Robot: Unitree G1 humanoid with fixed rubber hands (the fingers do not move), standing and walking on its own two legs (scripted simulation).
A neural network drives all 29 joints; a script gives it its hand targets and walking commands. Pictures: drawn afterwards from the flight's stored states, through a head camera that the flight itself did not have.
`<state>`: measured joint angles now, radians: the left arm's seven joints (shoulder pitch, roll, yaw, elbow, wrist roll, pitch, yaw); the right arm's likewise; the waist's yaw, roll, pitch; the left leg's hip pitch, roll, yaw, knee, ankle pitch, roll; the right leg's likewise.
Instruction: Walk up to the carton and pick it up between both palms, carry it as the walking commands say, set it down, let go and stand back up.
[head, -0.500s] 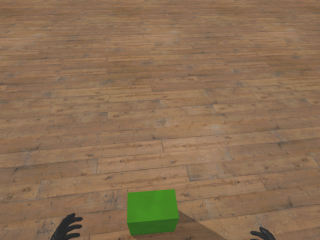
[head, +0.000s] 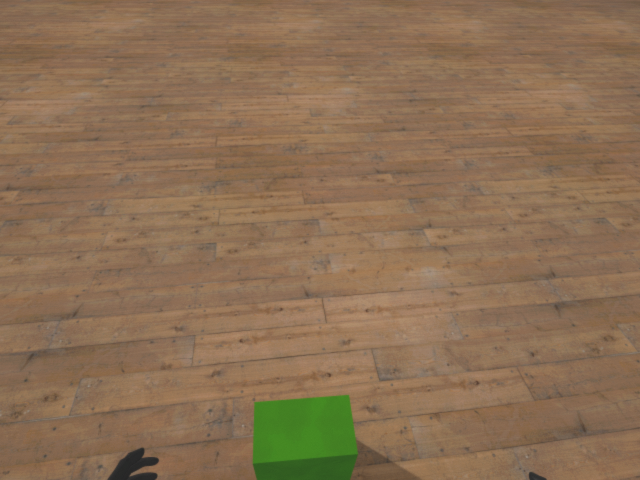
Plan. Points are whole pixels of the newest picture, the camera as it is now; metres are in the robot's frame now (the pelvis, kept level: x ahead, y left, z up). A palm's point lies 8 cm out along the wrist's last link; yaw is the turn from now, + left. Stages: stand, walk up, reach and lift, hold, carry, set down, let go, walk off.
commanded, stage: stand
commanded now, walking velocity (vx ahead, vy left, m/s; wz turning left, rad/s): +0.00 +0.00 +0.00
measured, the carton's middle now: (303, 444) +0.40 +0.05 -0.64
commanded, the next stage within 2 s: none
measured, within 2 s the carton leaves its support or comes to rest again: neither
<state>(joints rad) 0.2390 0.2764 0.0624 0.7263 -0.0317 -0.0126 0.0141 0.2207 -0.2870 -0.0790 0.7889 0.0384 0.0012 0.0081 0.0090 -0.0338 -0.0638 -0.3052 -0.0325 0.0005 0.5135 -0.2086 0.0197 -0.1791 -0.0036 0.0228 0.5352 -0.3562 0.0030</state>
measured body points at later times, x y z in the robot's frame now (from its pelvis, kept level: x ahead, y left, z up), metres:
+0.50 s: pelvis -0.02 +0.01 +0.00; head -0.05 +0.02 +0.45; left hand +0.09 +0.28 -0.12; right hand +0.09 -0.28 -0.10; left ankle +0.04 +0.11 -0.73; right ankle -0.04 -0.12 -0.73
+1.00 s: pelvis -0.03 +0.02 +0.00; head -0.06 +0.04 +0.45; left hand +0.05 +0.29 -0.14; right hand +0.06 -0.28 -0.11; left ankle +0.04 +0.11 -0.73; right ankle -0.04 -0.12 -0.73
